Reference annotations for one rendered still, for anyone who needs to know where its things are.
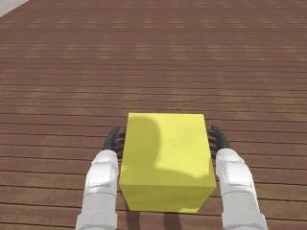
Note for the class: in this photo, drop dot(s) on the left robot hand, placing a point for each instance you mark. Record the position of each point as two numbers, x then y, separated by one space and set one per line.
110 143

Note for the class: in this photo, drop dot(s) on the robot left forearm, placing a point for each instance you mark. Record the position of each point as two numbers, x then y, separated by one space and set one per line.
100 192

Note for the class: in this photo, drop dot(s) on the robot right forearm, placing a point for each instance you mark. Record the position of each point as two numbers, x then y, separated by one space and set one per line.
241 209

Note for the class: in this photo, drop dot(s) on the right robot hand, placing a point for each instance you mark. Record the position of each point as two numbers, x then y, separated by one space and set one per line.
220 142

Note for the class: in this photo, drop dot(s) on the carton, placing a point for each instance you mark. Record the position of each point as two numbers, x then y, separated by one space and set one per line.
166 164

